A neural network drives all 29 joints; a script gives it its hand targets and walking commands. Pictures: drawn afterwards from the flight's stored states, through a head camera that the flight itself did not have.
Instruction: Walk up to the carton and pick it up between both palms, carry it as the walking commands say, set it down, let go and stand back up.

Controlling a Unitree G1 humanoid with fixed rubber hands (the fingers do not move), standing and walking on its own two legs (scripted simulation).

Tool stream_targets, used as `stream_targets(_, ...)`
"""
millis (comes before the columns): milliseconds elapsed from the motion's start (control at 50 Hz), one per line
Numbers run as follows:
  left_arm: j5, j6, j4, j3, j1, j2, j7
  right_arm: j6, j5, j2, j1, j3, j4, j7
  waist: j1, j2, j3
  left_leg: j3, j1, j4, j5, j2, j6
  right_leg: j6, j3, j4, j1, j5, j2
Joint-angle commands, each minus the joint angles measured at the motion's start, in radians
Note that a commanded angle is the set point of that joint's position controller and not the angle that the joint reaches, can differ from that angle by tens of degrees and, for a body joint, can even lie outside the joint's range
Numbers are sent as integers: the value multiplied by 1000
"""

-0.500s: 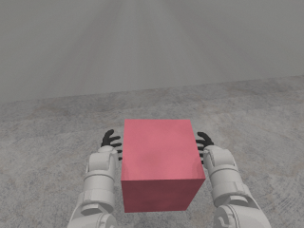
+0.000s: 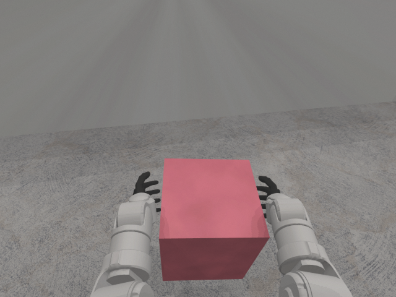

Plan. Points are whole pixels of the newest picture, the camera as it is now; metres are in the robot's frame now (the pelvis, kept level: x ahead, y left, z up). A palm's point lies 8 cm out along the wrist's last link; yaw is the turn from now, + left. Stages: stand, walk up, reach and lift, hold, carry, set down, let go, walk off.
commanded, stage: hold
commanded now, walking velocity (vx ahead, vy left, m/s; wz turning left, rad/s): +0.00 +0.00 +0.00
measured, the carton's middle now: (205, 221) +0.33 +0.01 -0.03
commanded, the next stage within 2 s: carry in 0.20 s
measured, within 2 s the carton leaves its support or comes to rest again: neither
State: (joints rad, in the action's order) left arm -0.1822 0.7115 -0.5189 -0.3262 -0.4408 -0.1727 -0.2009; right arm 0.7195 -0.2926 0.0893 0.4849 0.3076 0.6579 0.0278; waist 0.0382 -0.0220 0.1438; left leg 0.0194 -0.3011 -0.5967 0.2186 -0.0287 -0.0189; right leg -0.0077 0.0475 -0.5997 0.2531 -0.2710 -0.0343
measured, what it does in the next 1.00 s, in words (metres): steps on the spot: left foot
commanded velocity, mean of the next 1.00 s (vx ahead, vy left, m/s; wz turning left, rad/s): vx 0.00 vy -0.17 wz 0.00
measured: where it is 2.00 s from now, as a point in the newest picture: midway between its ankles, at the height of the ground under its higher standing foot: outside the picture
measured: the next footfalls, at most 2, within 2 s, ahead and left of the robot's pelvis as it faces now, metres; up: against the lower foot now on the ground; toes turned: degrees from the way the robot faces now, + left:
left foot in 0.84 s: +0.06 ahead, +0.08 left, +0.00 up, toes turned +3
right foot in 1.94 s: +0.05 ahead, -0.26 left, +0.00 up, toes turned -4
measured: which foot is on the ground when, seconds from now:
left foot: down 0.00-0.54, up 0.56-0.82, down 0.84-1.00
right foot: down 0.00-1.00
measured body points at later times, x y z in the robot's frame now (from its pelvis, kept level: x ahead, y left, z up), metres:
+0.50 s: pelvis +0.01 -0.03 +0.00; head -0.01 -0.03 +0.45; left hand +0.34 +0.13 +0.10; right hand +0.35 -0.16 +0.08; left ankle +0.07 +0.10 -0.73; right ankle +0.03 -0.12 -0.73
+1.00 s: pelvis +0.05 -0.05 +0.00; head +0.08 -0.03 +0.45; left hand +0.36 +0.12 +0.08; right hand +0.37 -0.17 +0.09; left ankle +0.03 +0.09 -0.73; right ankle +0.03 -0.15 -0.71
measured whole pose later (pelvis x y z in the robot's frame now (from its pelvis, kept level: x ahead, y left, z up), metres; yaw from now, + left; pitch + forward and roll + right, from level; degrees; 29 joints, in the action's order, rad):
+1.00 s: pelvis +0.05 -0.05 +0.00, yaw +0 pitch +4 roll -1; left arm -0.14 1.19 0.24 -0.21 -0.39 -0.19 -0.21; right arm 1.26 -0.09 0.18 0.37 0.15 -0.25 0.25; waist 0.04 -0.01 0.01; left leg 0.02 -0.36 -0.64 0.35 0.06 0.02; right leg -0.03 0.00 -0.75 0.41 -0.45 -0.06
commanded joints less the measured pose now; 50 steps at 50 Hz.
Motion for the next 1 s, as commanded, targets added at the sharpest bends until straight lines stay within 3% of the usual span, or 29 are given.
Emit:
stream_targets(0, 203, -8, 15, 546, -655, -1099, 519, -94, 318, 1120, 729, -426, -227, -347, -35, -2, 273, 55, 300, 131, 12, -36, 10, -25, 87, 224, -4, -89, 8)
stream_targets(160, 225, 9, 64, 584, -574, -1101, 512, -68, 340, 1129, 651, -483, -275, -341, -33, 13, 320, 59, 303, 139, -102, -32, 2, -17, 77, 202, -76, 76, -15)
stream_targets(180, 237, 5, 120, 632, -637, -1057, 494, -61, 314, 1067, 657, -494, -289, -330, -51, 73, 126, 205, -9, 207, -57, 221, -15, -2, 13, 40, 69, -25, 110)
stream_targets(220, 279, 27, 197, 685, -709, -1056, 472, -36, 352, 1068, 699, -542, -371, -307, -50, 132, 101, 330, -132, 327, 291, 294, -53, 8, 5, -46, 90, -110, 57)
stream_targets(260, 326, 56, 289, 759, -793, -1071, 447, -5, 401, 1077, 799, -600, -486, -277, -47, 160, 109, 376, -212, 402, 492, 333, -65, 23, -22, -170, 69, -130, 40)
stream_targets(320, 398, 142, 433, 853, -722, -1094, 409, 78, 465, 1096, 771, -684, -658, -230, -38, 171, 160, 316, -254, 413, 479, 321, -54, 17, -51, -144, -8, -125, 27)
stream_targets(360, 438, 206, 519, 878, -677, -1097, 385, 142, 498, 1108, 738, -727, -755, -195, -41, 157, 214, 272, -164, 338, 315, 303, -57, 2, -50, -34, -9, -114, 28)
stream_targets(400, 465, 269, 581, 868, -588, -1090, 361, 207, 506, 1117, 612, -751, -820, -157, -39, 136, 282, 238, -54, 216, 56, 284, -58, -13, -35, 92, -21, -78, 37)
stream_targets(420, 474, 299, 610, 862, -534, -1085, 351, 237, 509, 1116, 549, -763, -858, -139, -40, 108, 298, 203, -35, 135, -58, 257, -53, -18, -4, 138, -30, -32, 55)
stream_targets(440, 480, 327, 651, 859, -492, -1077, 339, 268, 518, 1122, 501, -780, -903, -122, -46, 33, 310, 146, -61, 28, -121, 208, -35, -26, 64, 174, -60, 75, 104)
stream_targets(460, 488, 351, 692, 857, -459, -1070, 329, 296, 532, 1129, 472, -798, -960, -109, -51, -86, 307, 61, -131, -92, -117, 130, -8, -45, 161, 191, -95, 254, 186)
stream_targets(480, 492, 373, 722, 858, -425, -1068, 321, 323, 549, 1128, 463, -815, -1016, -97, -49, -190, 281, -8, -225, -176, 60, 60, 23, -79, 219, 196, -129, 453, 250)
stream_targets(500, 499, 395, 756, 858, -401, -1075, 312, 348, 568, 1120, 475, -828, -1071, -85, -43, -226, 277, -44, -264, -250, 225, 32, 35, -114, 237, 176, -156, 596, 293)
stream_targets(520, 497, 417, 773, 847, -376, -1071, 303, 375, 580, 1112, 471, -838, -1099, -73, -46, -210, 275, -57, -270, -314, 277, 36, 35, -122, 209, 144, -163, 683, 291)
stream_targets(560, 487, 456, 807, 821, -328, -1038, 282, 428, 593, 1101, 442, -854, -1117, -49, -45, -176, 258, -85, -291, -308, 266, 40, 35, -99, 143, 99, -188, 815, 251)
stream_targets(600, 480, 490, 809, 801, -262, -1026, 262, 470, 592, 1077, 384, -850, -1130, -32, -38, -166, 261, -99, -329, -266, 271, 40, 35, -111, 126, 47, -263, 959, 241)
stream_targets(640, 466, 515, 799, 770, -203, -1004, 250, 500, 590, 1043, 345, -834, -1142, -22, -33, -193, 272, -108, -339, -236, 264, 41, 40, -118, 132, 21, -307, 1023, 242)
stream_targets(700, 468, 533, 806, 758, -186, -1004, 242, 521, 584, 1027, 312, -808, -1149, -16, -33, -218, 312, -108, -263, -105, 199, 48, 35, -113, 100, -22, -320, 1029, 224)
stream_targets(740, 487, 532, 839, 783, -220, -1026, 238, 522, 582, 1043, 295, -793, -1145, -22, -55, -179, 346, -61, -68, 78, -6, 85, 7, -84, 34, -82, -209, 975, 180)
stream_targets(760, 493, 529, 848, 796, -240, -1033, 236, 521, 582, 1055, 292, -786, -1140, -28, -70, -122, 361, 28, 109, 135, -228, 154, -28, -45, -2, -137, -53, 802, 138)
stream_targets(780, 496, 526, 869, 807, -276, -1034, 233, 516, 591, 1061, 309, -776, -1145, -34, -71, 20, 385, 199, 290, 100, -572, 291, -91, -3, -29, -205, 142, 419, 83)
stream_targets(800, 503, 524, 895, 819, -318, -1040, 231, 511, 595, 1052, 337, -766, -1153, -35, -67, 246, 387, 406, 423, 72, -927, 469, -170, 32, -76, -301, 332, -85, 8)
stream_targets(820, 511, 519, 908, 836, -362, -1047, 230, 507, 598, 1064, 356, -765, -1159, -35, -67, 255, 376, 395, 440, 75, -1004, 495, -200, 30, -30, -341, 368, -304, 30)
stream_targets(840, 505, 517, 888, 841, -339, -1059, 231, 504, 586, 1078, 333, -766, -1149, -36, -64, 211, 378, 347, 457, 73, -1013, 487, -187, 22, -10, -301, 380, -304, 49)
stream_targets(880, 509, 510, 888, 857, -343, -1071, 233, 493, 568, 1087, 296, -755, -1127, -37, -59, 265, 358, 291, 399, 93, -904, 451, -156, 4, -36, -158, 338, -228, 53)
stream_targets(940, 538, 498, 940, 882, -361, -1085, 238, 474, 578, 1078, 301, -761, -1179, -41, -59, 286, 369, 187, 307, 60, -901, 363, -91, -3, -108, 13, 188, -63, 10)
stream_targets(980, 535, 498, 936, 874, -343, -1079, 237, 472, 579, 1067, 297, -765, -1192, -41, -49, 257, 400, 110, 242, 15, -785, 318, -43, -12, -142, 167, 18, 74, 20)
